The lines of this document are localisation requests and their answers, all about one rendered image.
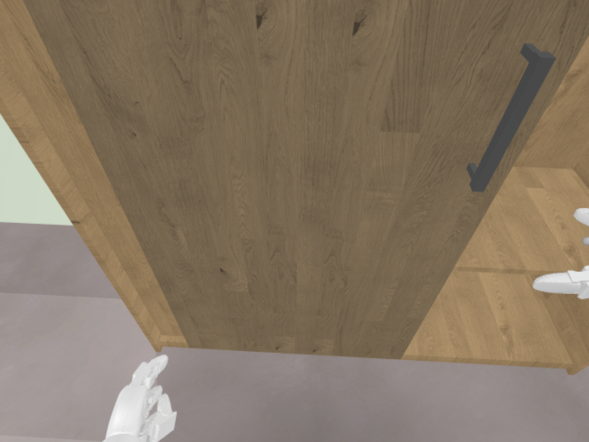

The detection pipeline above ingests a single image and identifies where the wardrobe door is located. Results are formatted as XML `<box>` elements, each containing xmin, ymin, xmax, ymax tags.
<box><xmin>0</xmin><ymin>0</ymin><xmax>183</xmax><ymax>336</ymax></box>
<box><xmin>23</xmin><ymin>0</ymin><xmax>589</xmax><ymax>359</ymax></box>

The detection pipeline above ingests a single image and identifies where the robot left hand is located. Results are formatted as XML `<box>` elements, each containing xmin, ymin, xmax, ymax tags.
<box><xmin>106</xmin><ymin>355</ymin><xmax>177</xmax><ymax>442</ymax></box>

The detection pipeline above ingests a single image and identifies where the handle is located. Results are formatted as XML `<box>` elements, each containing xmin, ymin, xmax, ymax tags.
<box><xmin>467</xmin><ymin>43</ymin><xmax>556</xmax><ymax>192</ymax></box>

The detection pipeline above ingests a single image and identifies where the robot right hand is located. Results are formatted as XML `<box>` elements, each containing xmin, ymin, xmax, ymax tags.
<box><xmin>533</xmin><ymin>208</ymin><xmax>589</xmax><ymax>299</ymax></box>

